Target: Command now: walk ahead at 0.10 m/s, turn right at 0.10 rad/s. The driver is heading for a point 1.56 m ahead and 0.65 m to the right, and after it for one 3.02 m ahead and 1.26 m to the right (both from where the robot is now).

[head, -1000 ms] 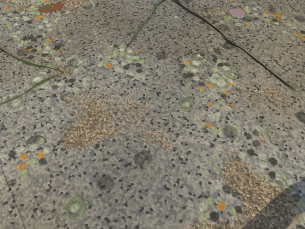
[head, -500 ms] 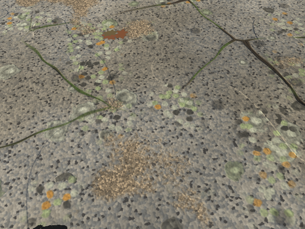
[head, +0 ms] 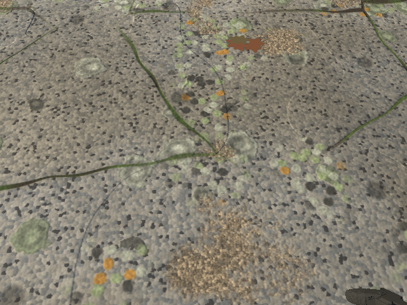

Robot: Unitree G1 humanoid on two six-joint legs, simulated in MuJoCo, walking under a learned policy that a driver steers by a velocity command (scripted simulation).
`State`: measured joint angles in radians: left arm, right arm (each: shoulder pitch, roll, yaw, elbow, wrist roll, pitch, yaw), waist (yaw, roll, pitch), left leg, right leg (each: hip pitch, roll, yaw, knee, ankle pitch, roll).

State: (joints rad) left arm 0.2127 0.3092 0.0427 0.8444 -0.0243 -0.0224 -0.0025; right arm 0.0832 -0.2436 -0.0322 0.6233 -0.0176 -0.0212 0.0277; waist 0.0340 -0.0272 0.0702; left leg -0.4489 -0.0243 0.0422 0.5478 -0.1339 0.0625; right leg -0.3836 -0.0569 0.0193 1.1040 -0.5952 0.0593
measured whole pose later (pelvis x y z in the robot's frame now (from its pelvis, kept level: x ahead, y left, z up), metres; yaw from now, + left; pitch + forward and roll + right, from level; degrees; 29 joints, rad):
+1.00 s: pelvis +0.06 -0.02 +0.02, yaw -30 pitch +1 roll +0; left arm 0.15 0.35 0.09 0.71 -0.01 0.04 0.04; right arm 0.14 -0.26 -0.06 0.81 0.00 -0.02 -0.01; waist -0.01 -0.05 0.05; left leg -0.24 -0.01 -0.04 0.44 -0.22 0.02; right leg -0.44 0.10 0.16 1.05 -0.50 0.07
